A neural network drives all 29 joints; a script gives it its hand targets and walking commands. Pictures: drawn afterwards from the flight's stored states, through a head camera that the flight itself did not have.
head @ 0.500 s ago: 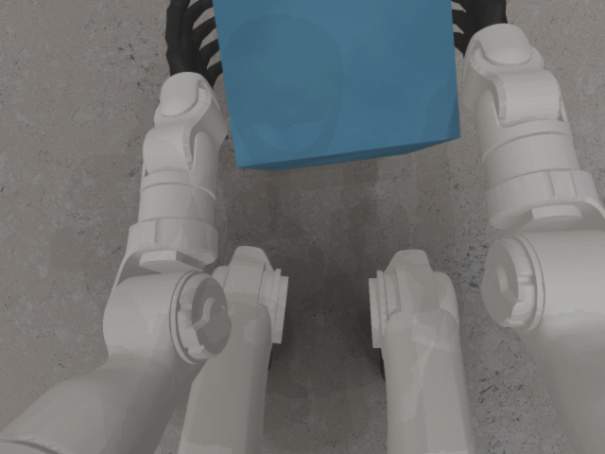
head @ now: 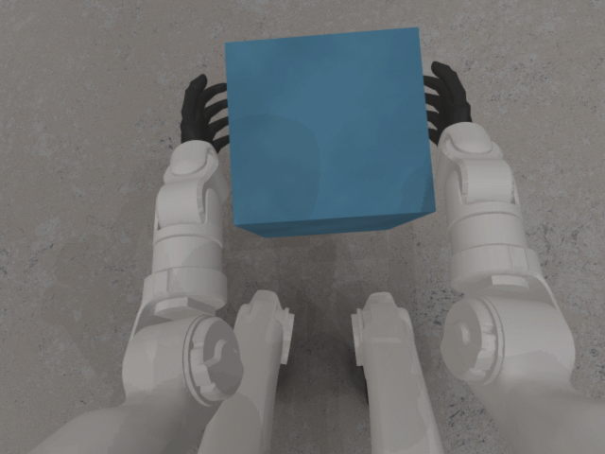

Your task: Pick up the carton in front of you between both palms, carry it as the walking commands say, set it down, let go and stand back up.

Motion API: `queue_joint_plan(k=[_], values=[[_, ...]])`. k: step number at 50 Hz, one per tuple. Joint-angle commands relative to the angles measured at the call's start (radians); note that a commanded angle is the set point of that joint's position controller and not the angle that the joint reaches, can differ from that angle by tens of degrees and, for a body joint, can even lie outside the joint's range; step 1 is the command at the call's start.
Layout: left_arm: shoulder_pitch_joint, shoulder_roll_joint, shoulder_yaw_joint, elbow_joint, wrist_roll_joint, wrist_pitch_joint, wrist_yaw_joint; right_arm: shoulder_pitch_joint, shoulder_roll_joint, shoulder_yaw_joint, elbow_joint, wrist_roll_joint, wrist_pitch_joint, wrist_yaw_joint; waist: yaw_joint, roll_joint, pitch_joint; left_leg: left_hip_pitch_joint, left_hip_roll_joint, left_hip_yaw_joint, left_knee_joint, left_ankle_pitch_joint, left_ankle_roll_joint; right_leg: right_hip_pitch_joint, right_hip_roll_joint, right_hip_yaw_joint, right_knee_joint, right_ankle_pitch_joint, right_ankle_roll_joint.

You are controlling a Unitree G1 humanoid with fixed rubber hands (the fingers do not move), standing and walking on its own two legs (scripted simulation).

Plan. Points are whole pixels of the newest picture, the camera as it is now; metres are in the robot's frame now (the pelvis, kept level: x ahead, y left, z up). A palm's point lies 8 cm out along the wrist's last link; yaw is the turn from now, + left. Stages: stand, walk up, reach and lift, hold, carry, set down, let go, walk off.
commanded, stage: reach and lift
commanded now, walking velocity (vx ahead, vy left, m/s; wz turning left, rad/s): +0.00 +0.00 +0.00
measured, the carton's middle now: (324, 156) +0.49 +0.00 -0.13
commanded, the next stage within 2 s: none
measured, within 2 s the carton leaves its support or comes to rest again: neither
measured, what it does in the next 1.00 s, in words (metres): rises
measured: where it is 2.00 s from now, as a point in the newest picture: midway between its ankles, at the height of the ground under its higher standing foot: (319, 379)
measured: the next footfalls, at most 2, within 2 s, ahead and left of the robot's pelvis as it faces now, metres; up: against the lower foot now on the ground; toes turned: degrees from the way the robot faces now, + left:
none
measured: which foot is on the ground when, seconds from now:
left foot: down 0.00-1.00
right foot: down 0.00-1.00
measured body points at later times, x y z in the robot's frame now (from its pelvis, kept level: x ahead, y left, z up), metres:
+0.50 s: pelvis +0.05 +0.00 +0.14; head +0.19 -0.01 +0.57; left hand +0.45 +0.15 +0.10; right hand +0.46 -0.15 +0.09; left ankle +0.11 +0.14 -0.48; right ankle +0.11 -0.13 -0.48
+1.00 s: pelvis +0.10 +0.01 +0.25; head +0.10 +0.01 +0.70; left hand +0.41 +0.15 +0.25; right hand +0.40 -0.15 +0.24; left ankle +0.11 +0.14 -0.48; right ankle +0.10 -0.13 -0.48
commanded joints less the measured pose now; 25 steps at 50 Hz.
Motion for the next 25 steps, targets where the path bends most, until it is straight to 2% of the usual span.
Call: queue_joint_plan(k=[1, 6, 13, 25], values=[[-0.648, -1.04, -0.634, 0.081, -0.174, 0.013, -0.278, -0.583, 1.132, 0.498, -0.047, 0.197, -0.035, 0.24, -0.004, -0.08, -1.075, 0.589, -0.077, 0.194, -0.198, 0.204, 0.034, 0.72, 0.068, -0.169, -0.226, 0.222, -0.024], [-0.541, -1.057, -0.655, 0.094, -0.174, 0.003, -0.282, -0.49, 1.159, 0.524, -0.06, 0.198, -0.046, 0.228, -0.003, -0.085, -0.989, 0.649, -0.078, 0.173, -0.276, 0.206, 0.037, 0.801, 0.069, -0.151, -0.303, 0.231, -0.021], [-0.398, -1.073, -0.659, 0.123, -0.157, -0.016, -0.283, -0.35, 1.18, 0.514, -0.049, 0.17, -0.067, 0.213, -0.011, -0.065, -0.861, 0.77, -0.074, 0.142, -0.41, 0.203, 0.041, 0.916, 0.065, -0.12, -0.436, 0.23, -0.027], [-0.149, -1.093, -0.698, 0.12, -0.125, -0.043, -0.281, -0.125, 1.203, 0.55, -0.097, 0.153, -0.098, 0.206, -0.009, -0.045, -0.697, 1.049, -0.046, 0.081, -0.656, 0.272, 0.054, 1.168, 0.047, -0.068, -0.671, 0.289, -0.038]])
